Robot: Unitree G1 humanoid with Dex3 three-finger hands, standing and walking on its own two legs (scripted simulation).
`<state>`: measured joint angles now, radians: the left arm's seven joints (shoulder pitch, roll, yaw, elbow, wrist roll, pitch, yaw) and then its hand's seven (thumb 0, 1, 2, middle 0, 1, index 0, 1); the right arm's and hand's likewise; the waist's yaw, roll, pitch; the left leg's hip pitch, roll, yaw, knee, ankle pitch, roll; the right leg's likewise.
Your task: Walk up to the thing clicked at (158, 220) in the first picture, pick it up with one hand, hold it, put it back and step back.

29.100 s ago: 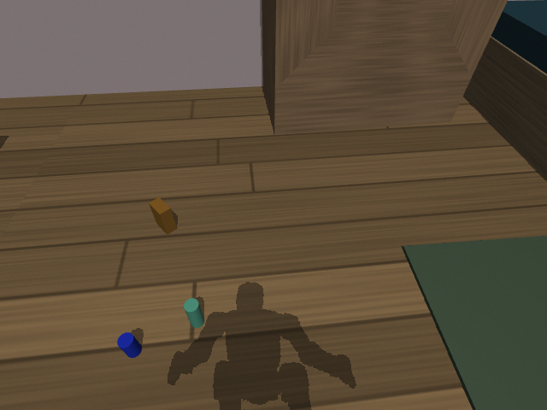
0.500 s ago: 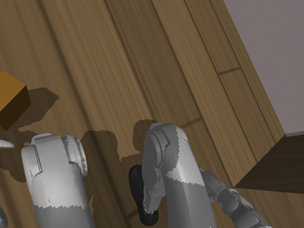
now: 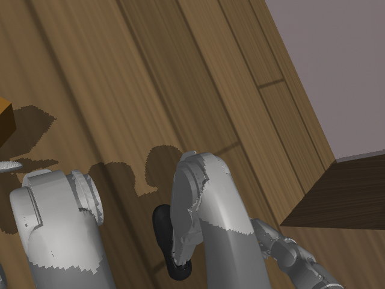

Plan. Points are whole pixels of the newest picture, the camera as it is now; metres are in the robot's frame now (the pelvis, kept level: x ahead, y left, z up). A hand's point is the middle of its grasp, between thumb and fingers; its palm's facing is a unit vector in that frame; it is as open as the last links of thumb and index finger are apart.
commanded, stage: rest palm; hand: left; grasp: from the side
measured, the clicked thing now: out of the picture +0.43 +0.29 -0.21
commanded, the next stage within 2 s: close in 0.16 s
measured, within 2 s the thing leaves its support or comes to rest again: leaves its support in 1.88 s
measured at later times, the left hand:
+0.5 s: hand out of the picture +0.39 +0.30 -0.17, palm faces +0.41 -0.91 +0.00, open 13.8 cm
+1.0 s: hand out of the picture +0.40 +0.30 -0.17, palm faces +0.42 -0.91 +0.01, open 11.3 cm
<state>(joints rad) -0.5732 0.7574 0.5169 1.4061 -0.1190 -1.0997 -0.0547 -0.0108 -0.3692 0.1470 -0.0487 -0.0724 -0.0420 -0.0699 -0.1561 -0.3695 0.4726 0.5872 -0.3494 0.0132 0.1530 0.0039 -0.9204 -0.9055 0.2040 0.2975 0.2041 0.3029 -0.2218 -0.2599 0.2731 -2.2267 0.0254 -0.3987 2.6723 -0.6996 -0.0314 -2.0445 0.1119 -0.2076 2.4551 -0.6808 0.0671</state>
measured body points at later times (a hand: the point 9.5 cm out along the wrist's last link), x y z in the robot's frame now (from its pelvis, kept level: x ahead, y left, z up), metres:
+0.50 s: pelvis +0.00 +0.00 +0.00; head +0.21 +0.20 +0.34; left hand +0.37 +0.34 -0.17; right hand +0.19 -0.23 -0.03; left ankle +0.08 +0.13 -0.24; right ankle +0.13 -0.13 -0.24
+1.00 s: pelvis -0.01 +0.00 +0.00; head +0.21 +0.20 +0.34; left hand +0.37 +0.35 -0.17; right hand +0.18 -0.23 -0.03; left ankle +0.08 +0.13 -0.24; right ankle +0.13 -0.13 -0.24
